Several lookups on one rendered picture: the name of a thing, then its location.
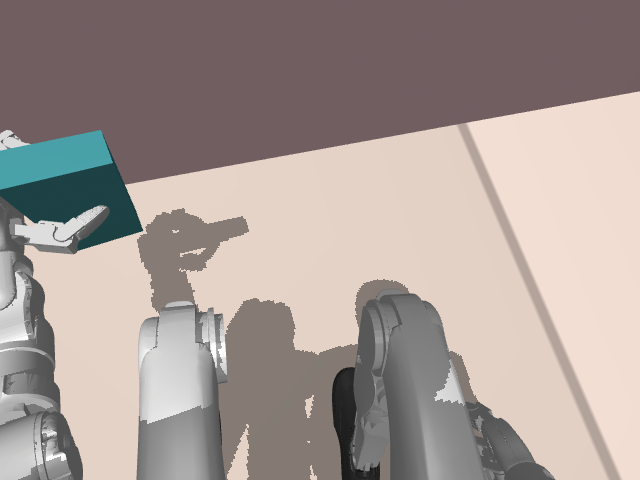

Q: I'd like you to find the carton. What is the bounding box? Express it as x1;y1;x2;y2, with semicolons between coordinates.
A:
0;130;143;251

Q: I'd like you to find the right robot arm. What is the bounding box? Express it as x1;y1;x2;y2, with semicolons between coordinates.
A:
504;462;555;480

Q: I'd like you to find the right robot hand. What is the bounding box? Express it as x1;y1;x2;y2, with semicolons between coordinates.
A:
466;402;536;480

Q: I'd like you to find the right robot foot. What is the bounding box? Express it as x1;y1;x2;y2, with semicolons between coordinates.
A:
332;367;380;480

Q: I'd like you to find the left robot arm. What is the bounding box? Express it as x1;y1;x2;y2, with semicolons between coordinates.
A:
0;249;83;480

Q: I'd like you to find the left robot hand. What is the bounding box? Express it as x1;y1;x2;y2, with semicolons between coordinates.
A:
0;130;110;255

